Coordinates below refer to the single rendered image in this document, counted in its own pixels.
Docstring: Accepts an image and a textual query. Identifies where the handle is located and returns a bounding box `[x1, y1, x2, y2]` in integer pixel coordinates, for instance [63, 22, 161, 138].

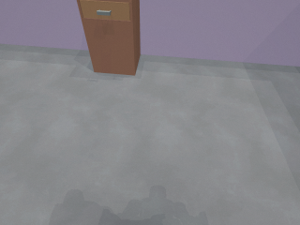
[97, 10, 112, 16]

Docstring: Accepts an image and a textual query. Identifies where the drawer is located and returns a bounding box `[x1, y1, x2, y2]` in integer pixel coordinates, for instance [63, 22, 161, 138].
[80, 0, 130, 21]

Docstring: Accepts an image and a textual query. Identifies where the cabinet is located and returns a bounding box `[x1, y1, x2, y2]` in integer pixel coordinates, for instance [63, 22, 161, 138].
[77, 0, 141, 76]

